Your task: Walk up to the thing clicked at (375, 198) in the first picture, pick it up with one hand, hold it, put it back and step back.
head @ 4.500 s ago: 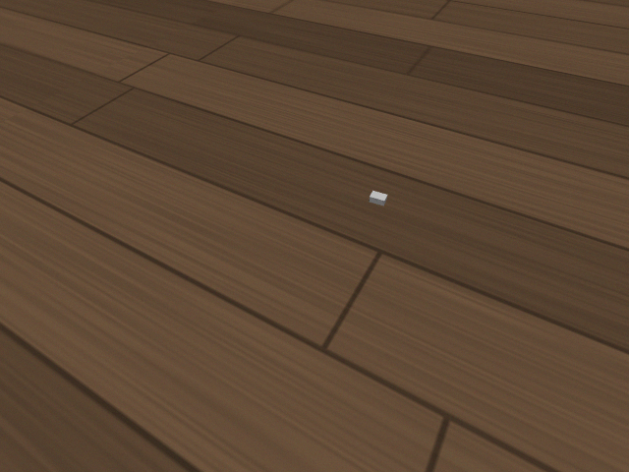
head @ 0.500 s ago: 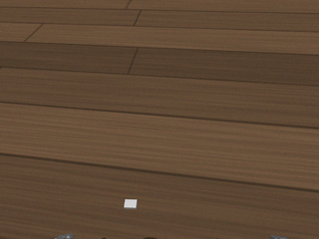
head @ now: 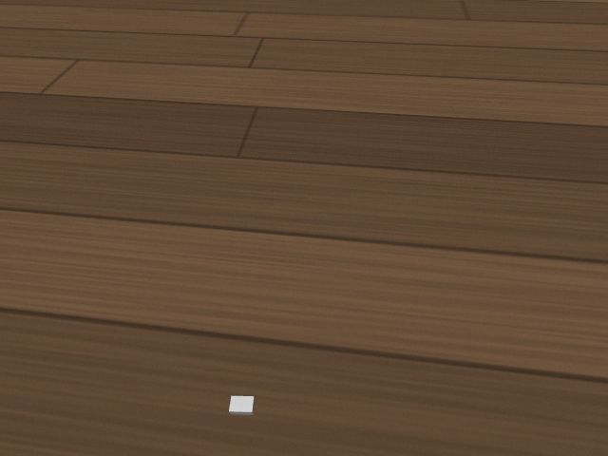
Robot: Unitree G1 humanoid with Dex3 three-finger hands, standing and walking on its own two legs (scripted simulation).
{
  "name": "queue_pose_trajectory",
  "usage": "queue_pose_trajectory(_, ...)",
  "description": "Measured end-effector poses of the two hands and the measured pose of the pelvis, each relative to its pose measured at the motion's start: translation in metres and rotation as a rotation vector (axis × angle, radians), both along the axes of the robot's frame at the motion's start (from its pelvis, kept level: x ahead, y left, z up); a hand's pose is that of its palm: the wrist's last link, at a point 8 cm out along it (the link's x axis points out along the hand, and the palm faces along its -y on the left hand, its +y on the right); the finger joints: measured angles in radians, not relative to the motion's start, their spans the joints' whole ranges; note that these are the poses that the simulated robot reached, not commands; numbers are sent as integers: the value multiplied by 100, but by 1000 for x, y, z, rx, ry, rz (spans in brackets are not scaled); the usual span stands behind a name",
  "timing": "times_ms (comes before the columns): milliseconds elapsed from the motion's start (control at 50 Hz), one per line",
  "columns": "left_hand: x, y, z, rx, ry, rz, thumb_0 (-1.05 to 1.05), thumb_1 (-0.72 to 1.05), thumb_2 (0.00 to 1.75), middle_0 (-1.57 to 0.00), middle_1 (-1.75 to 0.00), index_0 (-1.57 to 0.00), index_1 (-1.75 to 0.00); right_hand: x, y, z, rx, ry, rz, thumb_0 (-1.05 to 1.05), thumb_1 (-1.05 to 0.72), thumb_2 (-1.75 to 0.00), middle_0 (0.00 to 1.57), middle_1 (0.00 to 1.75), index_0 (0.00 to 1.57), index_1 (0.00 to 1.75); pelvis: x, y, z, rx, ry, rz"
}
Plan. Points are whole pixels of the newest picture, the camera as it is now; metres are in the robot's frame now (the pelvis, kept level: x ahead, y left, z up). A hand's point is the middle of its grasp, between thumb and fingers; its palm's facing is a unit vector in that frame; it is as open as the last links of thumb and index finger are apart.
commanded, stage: walk up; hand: left
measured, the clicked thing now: (242, 405) +0.40 +0.23 -0.77
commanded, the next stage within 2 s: stand in 0.46 s
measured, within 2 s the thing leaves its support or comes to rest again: neither
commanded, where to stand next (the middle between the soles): +0.03 -0.02 m, yaw +1 degrees
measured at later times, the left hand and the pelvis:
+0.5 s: hand out of the picture +0.08 +0.26 -0.16, palm faces -0.01 -0.95 -0.33, open 7.4 cm; pelvis +0.01 +0.01 +0.00, yaw +0 degrees
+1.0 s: hand out of the picture +0.10 +0.26 -0.15, palm faces -0.02 -0.94 -0.34, open 7.4 cm; pelvis +0.02 +0.01 +0.00, yaw +1 degrees
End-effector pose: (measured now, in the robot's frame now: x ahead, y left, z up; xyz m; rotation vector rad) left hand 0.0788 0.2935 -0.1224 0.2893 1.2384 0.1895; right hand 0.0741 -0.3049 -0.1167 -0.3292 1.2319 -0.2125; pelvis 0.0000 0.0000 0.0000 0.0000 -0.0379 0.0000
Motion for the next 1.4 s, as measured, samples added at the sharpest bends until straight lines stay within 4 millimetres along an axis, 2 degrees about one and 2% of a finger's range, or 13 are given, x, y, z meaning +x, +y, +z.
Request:
queue_pose_trajectory(260,-13,6,-1,3,34,24,1,90,90,-20,-30,-20,-30,3,13,-5,23,10,5,0,-91,-90,20,30,20,30,4,5,1,2,5,3)
queue_pose_trajectory(560,-1,7,2,13,9,7,1,90,90,-20,-30,-20,-30,19,15,-3,22,-11,15,0,-91,-90,20,30,20,30,11,6,1,0,9,10)
queue_pose_trajectory(820,10,10,5,22,-15,-5,1,90,90,-20,-30,-20,-30,23,15,-2,19,-8,16,0,-91,-90,20,30,20,30,17,7,1,0,9,14)
queue_pose_trajectory(1400,10,10,5,29,-5,4,1,90,90,-20,-30,-20,-30,33,14,-3,21,-7,27,0,-91,-90,20,30,20,30,25,5,1,0,8,21)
